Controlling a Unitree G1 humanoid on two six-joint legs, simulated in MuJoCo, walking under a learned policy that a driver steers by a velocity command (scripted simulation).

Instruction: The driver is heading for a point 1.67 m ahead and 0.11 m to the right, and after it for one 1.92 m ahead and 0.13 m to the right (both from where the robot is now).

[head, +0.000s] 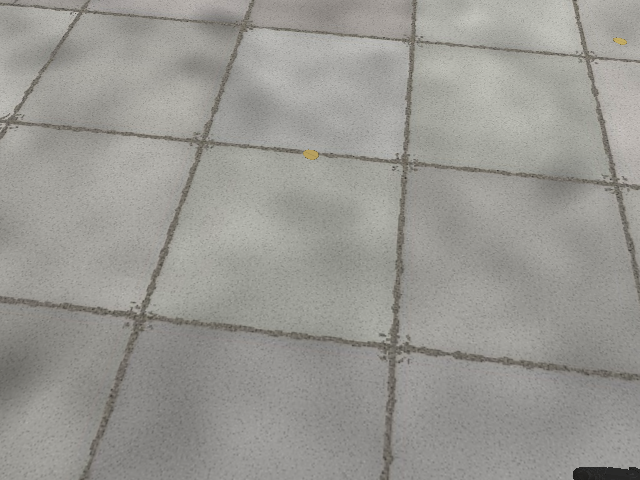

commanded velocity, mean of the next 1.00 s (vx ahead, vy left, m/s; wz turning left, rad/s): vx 0.08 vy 0.00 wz -0.09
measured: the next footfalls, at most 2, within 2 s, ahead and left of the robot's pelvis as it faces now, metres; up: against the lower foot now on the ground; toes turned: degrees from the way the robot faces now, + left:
right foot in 0.44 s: +0.25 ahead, -0.14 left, +0.00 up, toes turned +7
right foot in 1.04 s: +0.19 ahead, -0.16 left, +0.00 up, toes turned -9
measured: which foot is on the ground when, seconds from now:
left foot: down 0.00-1.00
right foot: up 0.00-0.42, down 0.44-0.68, up 0.70-1.00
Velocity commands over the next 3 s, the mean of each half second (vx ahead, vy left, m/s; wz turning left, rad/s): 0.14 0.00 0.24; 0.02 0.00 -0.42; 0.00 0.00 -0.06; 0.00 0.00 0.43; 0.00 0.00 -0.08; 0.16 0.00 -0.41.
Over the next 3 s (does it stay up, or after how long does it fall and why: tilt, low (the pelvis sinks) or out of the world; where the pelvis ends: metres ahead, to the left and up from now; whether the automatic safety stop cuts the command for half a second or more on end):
stays up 0.18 -0.06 0.02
